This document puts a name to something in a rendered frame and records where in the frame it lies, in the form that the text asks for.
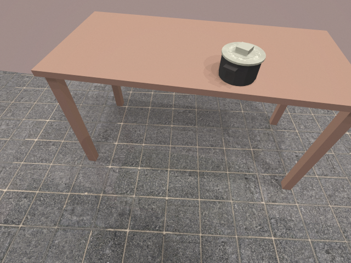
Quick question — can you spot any lid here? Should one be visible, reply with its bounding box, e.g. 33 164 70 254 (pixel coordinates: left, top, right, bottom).
222 42 266 66

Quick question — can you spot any table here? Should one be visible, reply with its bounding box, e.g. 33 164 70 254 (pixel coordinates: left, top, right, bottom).
31 12 351 190

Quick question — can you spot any pot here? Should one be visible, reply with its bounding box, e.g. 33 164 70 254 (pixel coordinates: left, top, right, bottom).
219 56 261 86

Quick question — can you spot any knob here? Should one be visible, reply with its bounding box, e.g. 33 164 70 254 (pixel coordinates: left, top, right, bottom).
235 42 254 55

